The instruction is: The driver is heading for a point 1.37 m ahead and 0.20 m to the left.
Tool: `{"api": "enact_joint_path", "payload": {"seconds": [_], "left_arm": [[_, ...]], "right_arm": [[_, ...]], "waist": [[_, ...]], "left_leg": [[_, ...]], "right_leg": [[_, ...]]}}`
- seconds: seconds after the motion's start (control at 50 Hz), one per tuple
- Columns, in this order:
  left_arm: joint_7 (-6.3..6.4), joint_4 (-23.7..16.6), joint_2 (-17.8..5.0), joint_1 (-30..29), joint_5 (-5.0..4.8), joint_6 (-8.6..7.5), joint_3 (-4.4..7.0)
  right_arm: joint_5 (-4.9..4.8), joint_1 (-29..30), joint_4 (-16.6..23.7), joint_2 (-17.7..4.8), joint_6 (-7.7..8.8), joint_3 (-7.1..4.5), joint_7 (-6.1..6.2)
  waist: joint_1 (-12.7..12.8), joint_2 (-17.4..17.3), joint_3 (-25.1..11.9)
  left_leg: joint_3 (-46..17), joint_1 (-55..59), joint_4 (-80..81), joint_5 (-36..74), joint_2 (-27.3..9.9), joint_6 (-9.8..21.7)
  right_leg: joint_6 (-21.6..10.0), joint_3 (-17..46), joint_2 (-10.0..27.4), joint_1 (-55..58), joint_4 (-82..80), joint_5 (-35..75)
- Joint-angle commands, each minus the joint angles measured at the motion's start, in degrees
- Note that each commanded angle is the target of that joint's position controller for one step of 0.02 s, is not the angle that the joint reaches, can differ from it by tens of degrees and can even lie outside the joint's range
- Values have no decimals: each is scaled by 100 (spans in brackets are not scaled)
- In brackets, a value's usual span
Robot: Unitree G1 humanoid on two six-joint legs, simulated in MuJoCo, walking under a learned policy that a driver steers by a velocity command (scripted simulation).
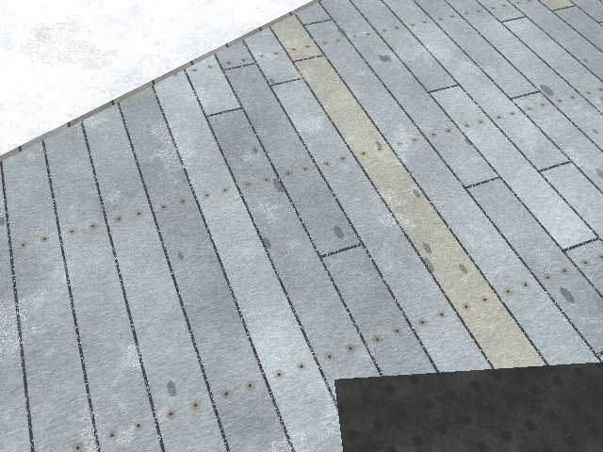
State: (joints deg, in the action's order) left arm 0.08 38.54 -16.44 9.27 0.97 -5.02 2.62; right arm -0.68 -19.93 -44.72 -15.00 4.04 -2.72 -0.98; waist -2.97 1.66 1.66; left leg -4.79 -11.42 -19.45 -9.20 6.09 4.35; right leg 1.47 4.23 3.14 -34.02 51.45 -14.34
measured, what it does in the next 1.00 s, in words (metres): walks ahead, turning left: right foot, then left foot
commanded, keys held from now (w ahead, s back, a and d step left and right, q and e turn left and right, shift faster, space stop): w+q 0.50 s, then w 0.06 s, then no key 0.14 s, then e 0.30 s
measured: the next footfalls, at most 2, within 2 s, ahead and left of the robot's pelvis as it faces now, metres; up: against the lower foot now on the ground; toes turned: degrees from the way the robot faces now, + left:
right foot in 0.24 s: +0.31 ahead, -0.13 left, +0.00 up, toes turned +13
left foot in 0.72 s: +0.49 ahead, +0.21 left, +0.00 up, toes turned +23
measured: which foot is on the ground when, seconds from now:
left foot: down 0.00-0.24, up 0.26-0.70, down 0.72-1.00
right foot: up 0.00-0.22, down 0.24-0.72, up 0.74-1.00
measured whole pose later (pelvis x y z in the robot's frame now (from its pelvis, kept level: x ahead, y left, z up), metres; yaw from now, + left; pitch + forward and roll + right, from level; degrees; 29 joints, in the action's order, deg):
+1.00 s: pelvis +0.43 +0.08 -0.01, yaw +17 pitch +1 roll +1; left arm 1.9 46.2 -17.0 11.5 -0.5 2.2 2.9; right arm 1.5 -6.9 -43.4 -14.0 1.5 -2.5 0.0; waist 0.4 1.8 3.3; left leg 6.6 -17.7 -24.2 -7.5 0.3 2.5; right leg 4.0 1.0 4.7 -29.0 52.0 -21.9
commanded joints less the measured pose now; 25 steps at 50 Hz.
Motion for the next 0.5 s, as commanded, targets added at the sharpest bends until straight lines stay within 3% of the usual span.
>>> {"api": "enact_joint_path", "payload": {"seconds": [0.02,0.08,0.12,0.16,0.2,0.22,0.24,0.26,0.28,0.3,0.32,0.34,0.36,0.4,0.5], "left_arm": [[13,-452,-291,-409,-3,-76,65],[-47,-551,-270,-932,-75,-127,54],[-86,-626,-339,-1173,-118,-165,81],[-111,-649,-462,-1201,-144,-210,138],[-95,-545,-608,-758,-156,-256,227],[-52,-435,-767,-229,-110,-272,312],[8,-357,-1077,665,-23,-274,406],[10,-182,-1460,1170,26,-174,497],[-26,-150,-1085,1205,-107,-132,435],[-13,-196,-699,957,-119,-111,331],[-15,-202,-585,693,-77,-85,279],[-25,-151,-493,505,-48,-70,246],[-26,-118,-402,401,-10,-78,206],[-40,-23,-414,328,-49,-125,227],[-21,229,-757,373,-70,-142,338]], "right_arm": [[-62,201,396,-1081,49,-290,124],[-99,-131,275,-1071,-40,-295,180],[-119,-309,222,-1038,-99,-290,200],[-117,-328,222,-1039,-148,-302,222],[-108,-163,276,-1018,-186,-314,229],[-81,-68,344,-882,-178,-269,213],[3,30,485,-589,-145,-162,186],[-103,-732,612,-212,-89,-42,197],[-168,-831,548,-700,-75,-106,203],[-155,-317,559,-1018,-107,-203,195],[-94,43,620,-1006,-135,-219,192],[-39,254,695,-938,-137,-234,176],[-46,289,730,-843,-163,-246,142],[-103,290,797,-615,-231,-203,91],[-54,827,1021,-457,-243,-129,3]], "waist": [[76,-579,-173],[-121,-630,-177],[-172,-651,-163],[-99,-740,-158],[206,-866,-268],[486,-826,-606],[897,-361,-1371],[642,1261,-2056],[666,1316,-1825],[780,677,-1056],[715,280,-584],[606,206,-286],[483,284,-148],[375,501,-73],[419,211,-22]], "left_leg": [[-1210,-126,735,1198,-1248,914],[-1249,-201,573,969,-1169,759],[-1512,23,355,748,-1245,709],[-1853,304,95,605,-1344,630],[-1995,330,-326,851,-1307,493],[-1826,114,-912,1123,-1064,329],[-1396,-558,-2361,564,-761,130],[-561,-2455,-4094,-2066,25,-224],[-534,-3259,-5014,-2457,-442,-300],[-532,-3457,-5309,-1926,-663,-359],[-349,-3321,-5265,-1500,-836,-410],[-306,-3221,-5055,-1218,-968,-434],[-279,-3031,-4917,-1036,-1103,-426],[-140,-2846,-4678,-895,-1232,-476],[-13,-2980,-3489,212,-1317,-569]], "right_leg": [[186,-93,-134,140,-1072,999],[218,-82,-370,592,-1846,1764],[179,2,-450,697,-2156,1702],[87,93,-475,872,-2434,1390],[-123,32,-446,1551,-2745,1164],[-317,73,-262,2451,-2842,1177],[-715,860,645,3885,-2657,947],[-1603,3155,1916,5613,-2927,73],[-1706,4063,2185,5441,-3211,-1069],[-1473,3239,1895,4775,-3337,-1095],[-1298,2421,1614,4080,-3455,-437],[-1231,1928,1395,3563,-3611,125],[-1161,1476,1210,3196,-3780,496],[-1219,931,1115,2820,-4035,933],[-1254,-84,1109,2880,-4269,1836]]}}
